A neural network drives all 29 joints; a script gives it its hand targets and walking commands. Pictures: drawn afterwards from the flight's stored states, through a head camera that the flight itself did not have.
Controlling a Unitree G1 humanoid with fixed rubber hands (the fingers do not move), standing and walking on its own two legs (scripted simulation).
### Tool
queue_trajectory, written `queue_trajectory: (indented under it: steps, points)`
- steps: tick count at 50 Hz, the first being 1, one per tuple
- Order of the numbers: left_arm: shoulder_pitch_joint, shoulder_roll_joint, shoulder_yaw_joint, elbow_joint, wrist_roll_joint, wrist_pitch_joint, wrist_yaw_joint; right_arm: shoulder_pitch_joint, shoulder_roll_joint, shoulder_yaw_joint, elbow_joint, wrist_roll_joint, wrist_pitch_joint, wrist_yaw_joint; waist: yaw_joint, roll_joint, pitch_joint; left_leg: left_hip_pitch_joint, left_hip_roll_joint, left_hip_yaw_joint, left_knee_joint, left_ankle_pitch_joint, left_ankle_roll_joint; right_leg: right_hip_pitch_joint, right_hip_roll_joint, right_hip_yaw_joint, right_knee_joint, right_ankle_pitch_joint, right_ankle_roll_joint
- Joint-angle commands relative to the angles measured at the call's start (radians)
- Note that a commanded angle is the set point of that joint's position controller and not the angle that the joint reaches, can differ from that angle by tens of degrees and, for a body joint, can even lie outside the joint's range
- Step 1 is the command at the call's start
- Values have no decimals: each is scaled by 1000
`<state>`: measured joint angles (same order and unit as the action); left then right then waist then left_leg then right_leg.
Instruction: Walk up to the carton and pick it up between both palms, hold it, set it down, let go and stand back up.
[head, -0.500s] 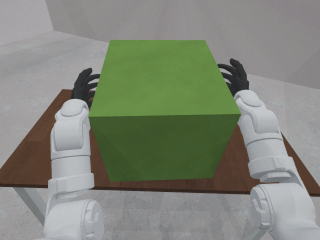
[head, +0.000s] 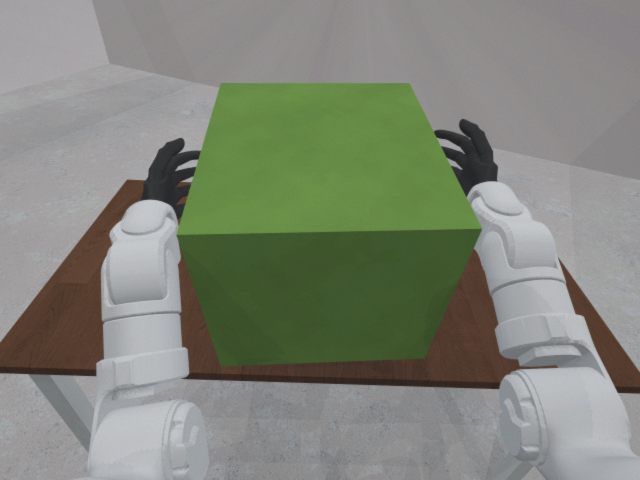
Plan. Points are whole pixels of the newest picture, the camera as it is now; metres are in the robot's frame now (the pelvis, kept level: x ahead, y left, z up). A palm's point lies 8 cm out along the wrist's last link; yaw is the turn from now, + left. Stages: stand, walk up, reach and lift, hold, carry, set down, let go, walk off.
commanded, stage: hold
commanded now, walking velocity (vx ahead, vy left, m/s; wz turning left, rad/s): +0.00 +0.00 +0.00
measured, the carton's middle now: (319, 217) +0.42 +0.00 +0.16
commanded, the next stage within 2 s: none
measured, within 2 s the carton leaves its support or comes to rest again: neither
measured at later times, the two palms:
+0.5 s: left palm (163, 206) +0.35 +0.18 +0.22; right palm (474, 184) +0.37 -0.18 +0.24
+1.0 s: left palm (163, 206) +0.35 +0.18 +0.22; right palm (475, 187) +0.37 -0.18 +0.24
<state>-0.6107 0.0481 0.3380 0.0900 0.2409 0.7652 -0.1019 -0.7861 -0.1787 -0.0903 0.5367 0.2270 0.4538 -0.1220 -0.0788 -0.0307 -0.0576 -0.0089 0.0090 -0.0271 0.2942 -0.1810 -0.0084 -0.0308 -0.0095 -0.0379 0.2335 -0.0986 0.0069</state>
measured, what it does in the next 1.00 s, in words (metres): stands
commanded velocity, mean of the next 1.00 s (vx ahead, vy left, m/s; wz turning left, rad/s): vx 0.00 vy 0.00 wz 0.00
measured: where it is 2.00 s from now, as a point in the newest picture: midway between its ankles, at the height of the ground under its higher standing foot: outside the picture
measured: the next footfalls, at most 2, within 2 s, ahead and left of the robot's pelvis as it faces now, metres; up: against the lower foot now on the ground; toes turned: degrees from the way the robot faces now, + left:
none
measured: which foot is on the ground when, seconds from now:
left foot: down 0.00-1.00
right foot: down 0.00-1.00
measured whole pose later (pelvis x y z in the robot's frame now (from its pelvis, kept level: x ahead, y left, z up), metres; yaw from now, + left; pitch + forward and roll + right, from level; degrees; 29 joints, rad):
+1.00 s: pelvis +0.00 +0.00 +0.00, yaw +0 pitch -6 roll -1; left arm -0.61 0.05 0.33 0.08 0.24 0.77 -0.10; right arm -0.78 -0.18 -0.09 0.53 0.23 0.45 -0.12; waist -0.08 -0.03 -0.06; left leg -0.01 0.01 -0.03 0.29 -0.18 -0.01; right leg -0.03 -0.01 -0.04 0.23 -0.10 0.01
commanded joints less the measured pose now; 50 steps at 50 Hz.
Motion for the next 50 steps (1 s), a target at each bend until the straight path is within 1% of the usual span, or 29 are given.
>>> queue_trajectory:
  steps: [1,2,7,10,11,13,15,18,19,21,22,23,24,25,27,28,30,33,34,38,39,40,42,43,45,47,48,49,50]
  points:
    - [-606,-437,-451,-102,-161,-48,-124,-598,549,346,-283,102,-50,128,-8,33,-301,-60,-60,47,-32,233,-31,208,68,-11,19,154,4]
    - [-626,-423,-434,-88,-155,-51,-124,-611,551,342,-263,99,-45,126,1,31,-271,-70,-64,49,-35,214,-27,194,62,-11,14,142,8]
    - [-650,-442,-444,-86,-165,-58,-126,-602,557,335,-241,95,-44,128,-17,33,-280,-68,-60,44,-40,207,-30,188,62,-8,11,132,6]
    - [-625,-438,-434,-56,-154,-54,-124,-615,558,336,-249,91,-50,126,3,38,-287,-84,-65,47,-44,186,-22,192,58,-6,8,120,6]
    - [-633,-435,-426,-76,-146,-57,-122,-585,554,338,-215,94,-45,126,0,40,-273,-75,-59,46,-48,199,-24,190,62,-7,13,118,1]
    - [-623,-425,-412,-53,-141,-52,-124,-604,551,342,-221,96,-45,125,6,22,-264,-72,-61,46,-43,204,-20,180,60,-8,7,116,3]
    - [-651,-438,-429,-76,-153,-58,-127,-604,564,341,-233,103,-47,124,-6,37,-288,-68,-63,43,-40,198,-24,182,58,-7,11,122,6]
    - [-668,-438,-417,-43,-149,-60,-127,-635,562,323,-220,84,-48,131,4,35,-252,-104,-61,50,-56,142,-17,163,60,-10,7,62,3]
    - [-659,-441,-417,-65,-147,-61,-124,-613,565,336,-206,85,-48,134,12,28,-283,-85,-61,49,-53,164,-18,185,63,-11,10,75,4]
    - [-637,-460,-441,-72,-162,-62,-117,-627,554,347,-253,94,-60,132,3,32,-305,-62,-58,44,-32,224,-28,181,71,-12,13,114,0]
    - [-654,-436,-421,-70,-151,-65,-117,-604,558,343,-201,92,-49,130,5,15,-263,-67,-61,46,-38,212,-22,172,68,-12,10,104,4]
    - [-666,-436,-416,-35,-147,-60,-121,-623,553,325,-190,80,-48,131,0,20,-239,-85,-62,48,-53,155,-18,154,61,-10,-3,56,4]
    - [-657,-437,-414,-42,-140,-60,-123,-590,559,321,-161,77,-45,130,-2,24,-231,-86,-63,47,-57,156,-17,166,59,-10,1,68,4]
    - [-634,-452,-435,-48,-154,-56,-126,-614,569,337,-224,89,-57,128,-1,21,-275,-84,-64,46,-49,172,-15,189,59,-6,2,100,7]
    - [-641,-447,-446,-72,-163,-63,-124,-618,563,337,-252,97,-59,120,-14,37,-300,-71,-66,43,-34,207,-25,197,60,-9,16,153,10]
    - [-632,-440,-431,-75,-152,-64,-124,-609,569,348,-248,102,-55,118,-5,28,-290,-66,-69,43,-30,220,-22,197,60,-8,17,167,14]
    - [-659,-436,-438,-92,-156,-69,-125,-594,575,343,-223,103,-48,118,-11,36,-281,-68,-65,43,-45,196,-25,185,58,-12,16,131,14]
    - [-635,-442,-467,-128,-168,-67,-121,-579,565,356,-281,112,-56,117,-15,60,-321,-40,-64,40,-14,290,-41,216,66,-15,31,205,7]
    - [-625,-432,-457,-135,-164,-64,-119,-558,547,357,-267,114,-47,114,-21,57,-314,-29,-65,41,-16,291,-44,213,69,-14,28,199,8]
    - [-629,-431,-440,-99,-151,-52,-122,-589,549,343,-264,94,-44,116,-7,23,-255,-81,-62,44,-48,196,-28,183,63,-13,9,112,9]
    - [-611,-436,-449,-119,-154,-53,-123,-582,570,361,-299,99,-51,115,-1,26,-289,-73,-68,45,-35,227,-26,212,61,-10,20,163,13]
    - [-611,-427,-451,-124,-153,-54,-122,-571,551,363,-281,104,-47,114,-6,37,-277,-63,-65,41,-31,249,-34,209,64,-15,24,174,9]
    - [-634,-424,-437,-107,-150,-52,-124,-563,543,337,-241,96,-36,117,-15,38,-243,-72,-61,46,-46,199,-34,182,62,-12,10,111,8]
    - [-630,-438,-451,-107,-161,-49,-126,-575,553,344,-260,100,-38,121,-9,43,-252,-81,-59,43,-48,191,-30,181,61,-13,9,97,3]
    - [-649,-452,-468,-141,-167,-54,-118,-573,548,338,-257,102,-42,128,-14,78,-286,-76,-56,45,-45,205,-43,177,63,-9,16,86,-3]
    - [-611,-438,-452,-105,-149,-41,-116,-575,529,338,-244,97,-41,130,-7,64,-269,-64,-57,46,-34,239,-42,184,68,-14,15,117,-5]
    - [-594,-438,-439,-85,-148,-36,-120,-592,531,347,-259,96,-41,131,1,34,-268,-69,-58,47,-37,222,-32,186,70,-13,11,107,-4]
    - [-611,-439,-440,-107,-153,-43,-121,-585,553,353,-258,103,-40,129,4,24,-281,-68,-60,48,-39,221,-27,197,69,-11,14,116,2]
    - [-618,-442,-447,-113,-154,-47,-121,-576,551,355,-251,105,-40,130,-1,37,-288,-61,-59,48,-40,228,-30,200,68,-10,16,116,2]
